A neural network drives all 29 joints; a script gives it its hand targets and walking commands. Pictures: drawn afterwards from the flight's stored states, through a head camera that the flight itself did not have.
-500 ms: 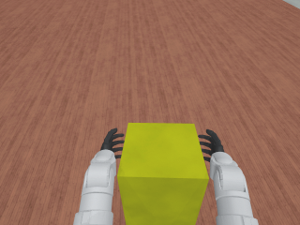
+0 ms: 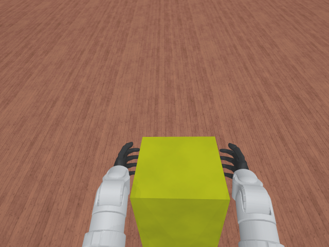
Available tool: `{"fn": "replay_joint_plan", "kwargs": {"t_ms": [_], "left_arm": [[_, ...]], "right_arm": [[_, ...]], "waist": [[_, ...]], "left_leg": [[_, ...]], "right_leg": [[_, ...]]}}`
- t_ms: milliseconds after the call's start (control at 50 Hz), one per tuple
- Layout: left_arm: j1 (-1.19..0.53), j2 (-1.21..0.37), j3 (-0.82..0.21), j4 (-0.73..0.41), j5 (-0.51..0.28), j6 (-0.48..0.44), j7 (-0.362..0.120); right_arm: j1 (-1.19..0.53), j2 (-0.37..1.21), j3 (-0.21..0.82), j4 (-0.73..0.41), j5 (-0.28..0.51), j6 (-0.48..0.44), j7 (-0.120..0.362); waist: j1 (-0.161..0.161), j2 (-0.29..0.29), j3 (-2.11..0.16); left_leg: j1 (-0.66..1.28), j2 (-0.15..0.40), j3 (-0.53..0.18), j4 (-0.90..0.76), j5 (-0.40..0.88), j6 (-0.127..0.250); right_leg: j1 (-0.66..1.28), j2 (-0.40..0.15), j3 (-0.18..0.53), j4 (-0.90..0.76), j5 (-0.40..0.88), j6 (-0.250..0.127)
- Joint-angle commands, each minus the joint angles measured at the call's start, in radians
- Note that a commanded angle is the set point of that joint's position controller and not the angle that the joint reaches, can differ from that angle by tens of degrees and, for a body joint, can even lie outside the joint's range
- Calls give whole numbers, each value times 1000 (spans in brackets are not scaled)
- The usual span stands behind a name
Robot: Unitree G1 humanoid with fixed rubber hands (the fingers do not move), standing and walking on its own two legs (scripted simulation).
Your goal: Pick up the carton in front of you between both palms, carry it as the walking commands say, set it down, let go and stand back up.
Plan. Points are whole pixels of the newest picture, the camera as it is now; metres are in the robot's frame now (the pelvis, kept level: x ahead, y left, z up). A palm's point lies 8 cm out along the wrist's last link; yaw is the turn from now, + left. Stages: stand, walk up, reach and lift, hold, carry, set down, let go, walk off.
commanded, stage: hold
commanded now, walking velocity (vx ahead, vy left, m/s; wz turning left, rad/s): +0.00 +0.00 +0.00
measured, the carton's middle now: (178, 192) +0.28 -0.01 -0.08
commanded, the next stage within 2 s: set down in 0.42 s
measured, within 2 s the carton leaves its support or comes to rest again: neither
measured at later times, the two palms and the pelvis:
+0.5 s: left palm (126, 177) +0.26 +0.12 +0.04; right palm (248, 167) +0.29 -0.18 +0.04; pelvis -0.02 -0.06 +0.00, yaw +6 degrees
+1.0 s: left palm (141, 178) +0.34 +0.11 -0.11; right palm (233, 179) +0.34 -0.19 -0.12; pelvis -0.04 -0.04 -0.05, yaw +6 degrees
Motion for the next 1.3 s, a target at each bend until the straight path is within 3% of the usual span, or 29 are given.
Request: {"fn": "replay_joint_plan", "kwargs": {"t_ms": [0, 120, 280, 460, 560, 640, 720, 780, 840, 940, 1040, 1100, 1140, 1220, 1280], "left_arm": [[-449, -880, -491, -92, -219, -62, -196], [-569, -926, -535, -44, -261, -44, -258], [-601, -963, -452, 62, -230, -44, -299], [-692, -954, -378, 118, -194, -60, -321], [-841, -903, -262, 263, -124, -104, -340], [-918, -856, -106, 413, -28, -166, -321], [-904, -763, 46, 507, 74, -223, -273], [-870, -695, 95, 522, 115, -289, -242], [-851, -699, 47, 514, 90, -381, -224], [-914, -811, -149, 459, -11, -538, -197], [-1003, -898, -398, 329, -138, -575, -167], [-1023, -928, -472, 282, -177, -549, -154], [-1026, -939, -476, 290, -182, -520, -154], [-1053, -920, -401, 371, -148, -464, -166], [-1092, -897, -336, 431, -124, -446, -176]], "right_arm": [[-463, 885, 553, -57, 249, -52, 253], [-482, 945, 496, 50, 206, -49, 261], [-586, 1006, 501, 98, 211, -35, 293], [-686, 1038, 480, 159, 215, -30, 322], [-800, 1039, 337, 325, 156, -59, 307], [-867, 963, 147, 447, 58, -111, 272], [-859, 830, -14, 509, -47, -175, 227], [-830, 743, -58, 502, -89, -250, 206], [-829, 738, -14, 479, -78, -352, 200], [-910, 820, 168, 432, -8, -507, 220], [-979, 861, 337, 339, 86, -546, 250], [-980, 858, 365, 313, 113, -523, 268], [-979, 860, 357, 333, 117, -497, 285], [-1012, 844, 280, 418, 92, -445, 318], [-1049, 835, 217, 469, 71, -423, 326]], "waist": [[21, 26, -318], [-26, 25, -275], [9, -28, -259], [30, -50, -264], [16, -51, -219], [-12, -39, -185], [-27, -23, -172], [-35, -24, -229], [-34, -28, -335], [-41, -19, -657], [-91, -12, -1121], [-110, 10, -1236], [-115, 30, -1207], [-118, 60, -1070], [-126, 60, -1016]], "left_leg": [[27, -54, -148, -87, 487, -37], [-65, -57, -134, -117, 275, -51], [-200, -75, -120, -143, 57, -16], [-259, -81, -101, -126, -49, 11], [-305, -81, -98, -62, -128, 17], [-371, -83, -103, 4, -146, 20], [-479, -97, -99, 69, -119, 18], [-566, -116, -87, 125, -53, 5], [-647, -136, -71, 179, 11, -9], [-784, -148, -67, 312, 146, -40], [-840, -157, -75, 473, 334, -76], [-839, -159, -76, 548, 393, -92], [-865, -161, -72, 574, 350, -98], [-978, -166, -61, 602, 174, -92], [-1075, -172, -55, 639, 106, -84]], "right_leg": [[232, 156, 22, 25, 259, -15], [244, 156, 8, 1, 103, -25], [338, 127, 8, -18, 11, -12], [354, 93, 46, -52, -148, 3], [293, 75, 76, -46, -303, 2], [228, 77, 80, 7, -323, -1], [129, 97, 52, 93, -238, -8], [56, 111, 39, 171, -89, -5], [5, 120, 22, 255, 75, -4], [-64, 134, -5, 433, 267, 3], [-130, 146, -37, 623, 483, 9], [-274, 159, -57, 680, 445, 14], [-391, 163, -67, 695, 362, 15], [-591, 160, -81, 720, 180, 12], [-677, 158, -84, 752, 122, 13]]}}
